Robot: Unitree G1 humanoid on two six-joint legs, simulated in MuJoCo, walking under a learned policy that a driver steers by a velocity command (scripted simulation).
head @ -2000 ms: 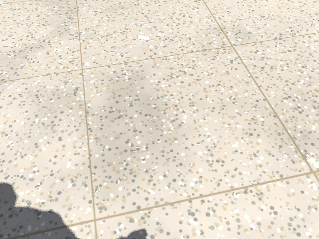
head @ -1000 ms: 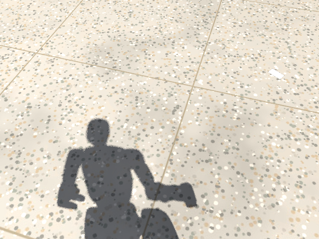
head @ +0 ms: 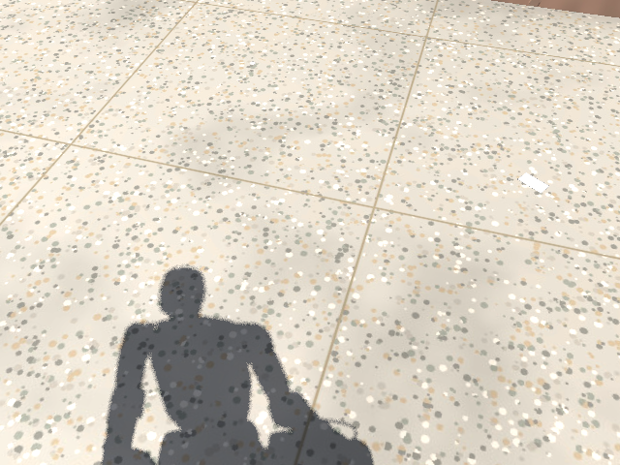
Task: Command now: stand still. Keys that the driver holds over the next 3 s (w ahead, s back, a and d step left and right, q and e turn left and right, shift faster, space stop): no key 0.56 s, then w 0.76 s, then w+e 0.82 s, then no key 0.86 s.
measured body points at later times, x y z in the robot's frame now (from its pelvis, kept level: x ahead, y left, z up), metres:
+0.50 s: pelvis +0.00 +0.00 +0.00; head +0.01 +0.00 +0.45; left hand +0.02 +0.25 -0.16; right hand +0.00 -0.25 -0.15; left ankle -0.04 +0.11 -0.74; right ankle +0.02 -0.15 -0.74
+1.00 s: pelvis +0.11 -0.05 +0.01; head +0.11 -0.07 +0.46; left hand +0.04 +0.19 -0.13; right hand +0.19 -0.32 -0.14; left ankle +0.10 +0.10 -0.65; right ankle +0.04 -0.13 -0.74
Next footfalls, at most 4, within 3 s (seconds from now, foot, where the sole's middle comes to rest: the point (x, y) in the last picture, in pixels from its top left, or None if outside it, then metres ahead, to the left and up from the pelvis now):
1.30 left None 0.46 0.09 -0.78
1.86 right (404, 371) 0.74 -0.18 -0.78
2.32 left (368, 259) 1.09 -0.12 -0.78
2.64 right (446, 310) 0.92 -0.31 -0.78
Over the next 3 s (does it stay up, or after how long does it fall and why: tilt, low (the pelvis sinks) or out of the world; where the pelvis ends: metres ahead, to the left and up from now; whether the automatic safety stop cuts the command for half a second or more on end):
stays up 0.97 -0.19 -0.01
